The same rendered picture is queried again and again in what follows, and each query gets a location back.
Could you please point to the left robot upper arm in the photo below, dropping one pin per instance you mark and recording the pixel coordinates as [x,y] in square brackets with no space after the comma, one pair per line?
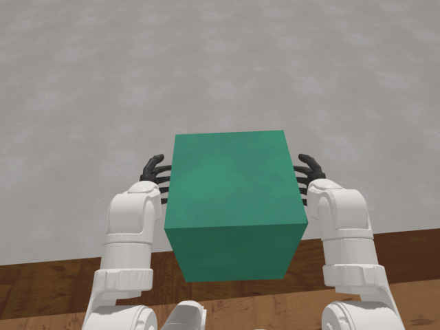
[122,317]

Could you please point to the robot left hand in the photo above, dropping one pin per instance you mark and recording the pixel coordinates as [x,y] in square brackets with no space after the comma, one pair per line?
[150,172]

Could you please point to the carton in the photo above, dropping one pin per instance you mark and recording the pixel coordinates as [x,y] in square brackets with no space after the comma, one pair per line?
[234,210]

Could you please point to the robot left forearm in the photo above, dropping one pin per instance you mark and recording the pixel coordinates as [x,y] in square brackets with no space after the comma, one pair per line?
[126,255]

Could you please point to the right robot upper arm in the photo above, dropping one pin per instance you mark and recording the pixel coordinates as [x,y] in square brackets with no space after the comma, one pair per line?
[359,315]

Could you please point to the robot right hand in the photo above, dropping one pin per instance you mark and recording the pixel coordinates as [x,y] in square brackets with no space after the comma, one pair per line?
[313,173]

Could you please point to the robot right forearm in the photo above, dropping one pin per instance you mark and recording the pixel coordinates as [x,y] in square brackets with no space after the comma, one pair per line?
[349,250]

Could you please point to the left robot thigh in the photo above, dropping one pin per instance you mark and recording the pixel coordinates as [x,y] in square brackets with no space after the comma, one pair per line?
[187,315]

